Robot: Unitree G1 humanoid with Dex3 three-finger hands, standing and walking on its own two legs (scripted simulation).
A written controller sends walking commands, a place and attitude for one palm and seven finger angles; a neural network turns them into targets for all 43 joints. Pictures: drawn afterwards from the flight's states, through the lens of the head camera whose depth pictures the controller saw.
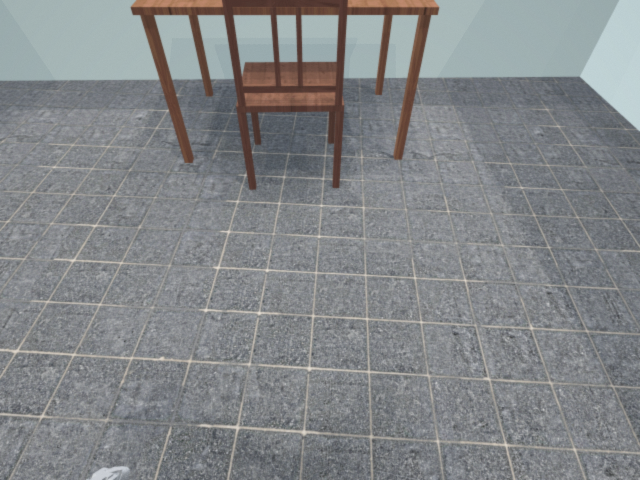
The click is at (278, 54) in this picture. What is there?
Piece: chair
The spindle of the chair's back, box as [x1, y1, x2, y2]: [270, 7, 280, 85]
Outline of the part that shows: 270,7 276,85 280,85 275,7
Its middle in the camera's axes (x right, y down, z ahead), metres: -0.17 -0.70 +1.42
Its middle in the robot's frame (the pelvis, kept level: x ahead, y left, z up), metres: +1.52 +0.25 -0.10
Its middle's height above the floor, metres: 0.67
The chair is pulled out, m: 0.00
